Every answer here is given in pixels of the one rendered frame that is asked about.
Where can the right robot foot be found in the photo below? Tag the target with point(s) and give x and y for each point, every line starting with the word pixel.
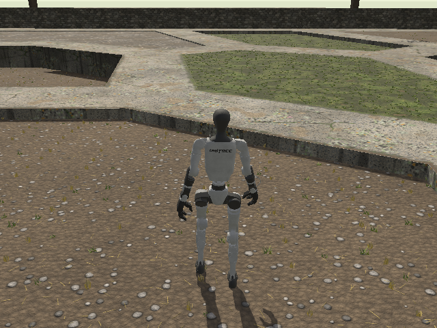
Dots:
pixel 232 281

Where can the robot right forearm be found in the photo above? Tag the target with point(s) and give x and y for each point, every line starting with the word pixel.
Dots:
pixel 250 180

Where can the robot left upper arm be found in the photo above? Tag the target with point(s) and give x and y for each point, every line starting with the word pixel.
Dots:
pixel 196 155

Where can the right robot hand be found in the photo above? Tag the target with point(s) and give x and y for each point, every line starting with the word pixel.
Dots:
pixel 250 195

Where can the robot left forearm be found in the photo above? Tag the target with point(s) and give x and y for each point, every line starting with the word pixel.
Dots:
pixel 187 186

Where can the left robot hand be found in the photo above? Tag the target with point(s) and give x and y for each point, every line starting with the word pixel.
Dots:
pixel 180 206

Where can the robot head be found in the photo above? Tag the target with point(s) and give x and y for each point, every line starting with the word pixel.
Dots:
pixel 221 118

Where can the robot right upper arm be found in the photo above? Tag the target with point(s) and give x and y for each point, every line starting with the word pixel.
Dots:
pixel 244 156

